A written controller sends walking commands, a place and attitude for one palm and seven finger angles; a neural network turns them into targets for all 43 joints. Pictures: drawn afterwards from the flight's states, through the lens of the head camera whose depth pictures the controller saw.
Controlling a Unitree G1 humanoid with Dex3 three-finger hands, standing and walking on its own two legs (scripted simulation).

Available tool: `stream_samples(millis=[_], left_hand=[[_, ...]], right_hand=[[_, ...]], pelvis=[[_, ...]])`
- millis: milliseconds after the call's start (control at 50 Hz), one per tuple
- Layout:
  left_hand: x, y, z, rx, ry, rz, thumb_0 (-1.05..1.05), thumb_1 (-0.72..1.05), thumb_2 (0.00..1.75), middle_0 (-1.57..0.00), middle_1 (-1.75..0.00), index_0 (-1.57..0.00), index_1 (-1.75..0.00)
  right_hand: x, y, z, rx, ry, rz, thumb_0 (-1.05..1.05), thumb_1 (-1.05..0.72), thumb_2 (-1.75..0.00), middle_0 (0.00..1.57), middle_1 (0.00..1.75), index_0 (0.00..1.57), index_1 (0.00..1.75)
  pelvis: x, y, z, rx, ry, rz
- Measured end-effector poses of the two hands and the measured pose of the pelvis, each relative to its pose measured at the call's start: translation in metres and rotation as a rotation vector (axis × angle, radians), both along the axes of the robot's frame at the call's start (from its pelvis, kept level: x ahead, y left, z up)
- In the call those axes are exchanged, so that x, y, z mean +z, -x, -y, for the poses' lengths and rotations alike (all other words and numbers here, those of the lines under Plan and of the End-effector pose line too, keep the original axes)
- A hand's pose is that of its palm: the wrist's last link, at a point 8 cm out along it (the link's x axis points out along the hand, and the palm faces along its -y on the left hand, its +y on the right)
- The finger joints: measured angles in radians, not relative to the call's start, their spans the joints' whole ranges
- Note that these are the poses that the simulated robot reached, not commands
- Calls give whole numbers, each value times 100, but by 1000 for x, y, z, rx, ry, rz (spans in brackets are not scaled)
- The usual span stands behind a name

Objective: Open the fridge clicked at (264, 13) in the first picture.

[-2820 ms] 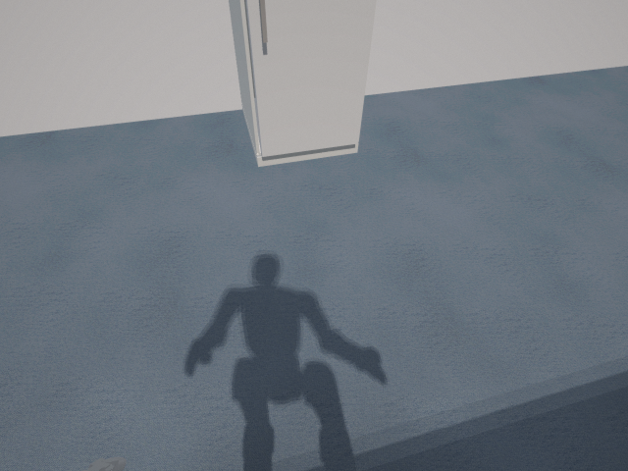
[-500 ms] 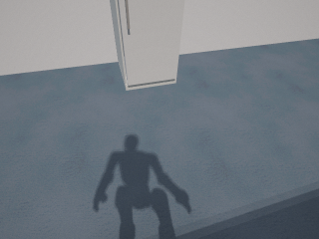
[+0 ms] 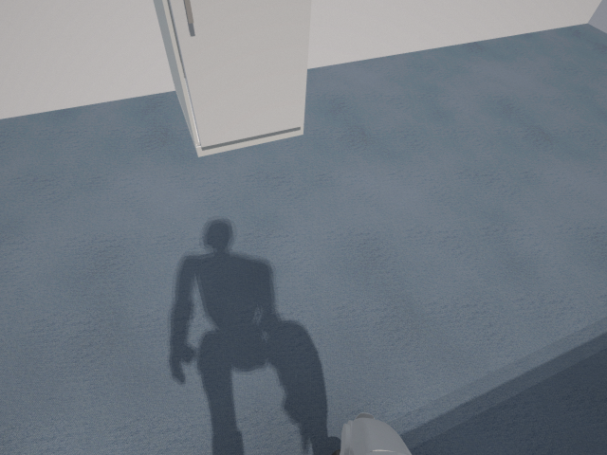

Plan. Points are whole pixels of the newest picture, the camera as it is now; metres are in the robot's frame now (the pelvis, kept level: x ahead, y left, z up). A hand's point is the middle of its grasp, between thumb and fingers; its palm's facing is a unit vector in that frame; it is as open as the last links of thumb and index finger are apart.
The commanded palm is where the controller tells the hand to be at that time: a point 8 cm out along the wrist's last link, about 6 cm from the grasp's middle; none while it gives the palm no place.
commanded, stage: walk to a spot facing it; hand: left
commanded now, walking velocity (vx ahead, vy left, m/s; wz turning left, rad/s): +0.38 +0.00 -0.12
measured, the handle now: out of the picture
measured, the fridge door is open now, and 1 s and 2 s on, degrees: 0 0 0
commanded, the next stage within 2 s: turn to face it in 1.60 s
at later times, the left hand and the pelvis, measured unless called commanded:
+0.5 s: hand (211, 407) +0.21 +0.15 -0.17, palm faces +0.06 -0.99 -0.16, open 7.3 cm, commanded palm none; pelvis +0.22 -0.02 +0.01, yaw -1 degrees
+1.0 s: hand (226, 241) +0.53 +0.17 -0.16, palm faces -0.07 -0.98 -0.21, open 7.3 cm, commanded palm none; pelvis +0.44 -0.01 +0.01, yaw -6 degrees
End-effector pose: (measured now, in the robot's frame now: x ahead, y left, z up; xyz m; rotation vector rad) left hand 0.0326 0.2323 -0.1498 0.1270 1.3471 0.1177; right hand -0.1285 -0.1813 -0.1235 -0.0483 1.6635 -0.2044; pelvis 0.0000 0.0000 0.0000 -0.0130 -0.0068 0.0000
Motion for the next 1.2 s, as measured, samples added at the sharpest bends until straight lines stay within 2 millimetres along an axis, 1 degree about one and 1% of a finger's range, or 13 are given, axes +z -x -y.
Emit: stream_samples(millis=[100,140,180,280,380,520,640,700,760,920,1060,1120,1200], left_hand=[[0,-118,9,-79,-41,163,1,93,90,-20,-30,-20,-30],[-3,-151,15,-85,-61,227,1,93,90,-20,-30,-20,-30],[-2,-168,21,-75,-64,251,1,93,90,-20,-30,-20,-30],[4,-176,37,-65,-44,174,0,92,90,-20,-30,-20,-30],[12,-174,36,-29,-42,86,0,95,90,-20,-30,-20,-30],[8,-169,33,65,4,-26,1,93,90,-20,-30,-20,-30],[-6,-171,20,126,39,-180,1,91,90,-20,-30,-20,-30],[-5,-195,9,93,38,-222,1,91,90,-20,-30,-20,-30],[1,-243,-2,58,22,-185,1,91,90,-20,-30,-20,-30],[18,-406,-6,-26,-18,36,1,92,90,-20,-30,-20,-30],[20,-547,26,-153,-65,180,1,92,90,-20,-30,-20,-30],[17,-582,41,-153,-72,240,1,92,90,-20,-30,-20,-30],[21,-590,57,-130,-54,200,0,91,90,-20,-30,-20,-30]], right_hand=[[-9,-14,3,-67,-39,-117,0,-90,-90,20,30,20,30],[-20,-33,14,-77,-46,-132,0,-90,-90,20,30,20,30],[-28,-68,29,-73,-33,-89,0,-90,-90,20,30,20,30],[-29,-199,68,-13,33,178,1,-90,-90,20,30,20,30],[-11,-323,83,46,63,413,0,-91,-90,20,30,20,30],[6,-452,68,166,49,535,0,-91,-90,19,30,20,30],[0,-540,35,226,55,606,0,-91,-90,20,30,20,30],[-2,-549,25,182,56,607,0,-91,-90,20,30,20,30],[-1,-541,26,91,82,561,-2,-93,-90,20,30,20,30],[-4,-507,50,16,101,314,-2,-94,-90,20,30,20,30],[-27,-496,59,-92,28,130,0,-92,-90,20,30,20,30],[-35,-515,68,-98,0,86,0,-91,-90,20,30,20,30],[-29,-581,83,-74,11,166,1,-91,-90,20,30,20,30]], pelvis=[[-16,-52,15,-22,-4,14],[-25,-75,25,-23,-17,22],[-26,-90,30,-21,-12,33],[-10,-128,36,-22,-4,32],[3,-169,35,-24,0,16],[7,-230,21,-13,10,8],[-8,-290,-5,-21,15,16],[-7,-313,-13,-48,-7,33],[0,-336,-16,-58,-16,32],[10,-401,-8,-83,-30,12],[-7,-470,29,-108,-39,10],[-13,-494,43,-100,-25,20],[-3,-525,49,-95,-15,24]])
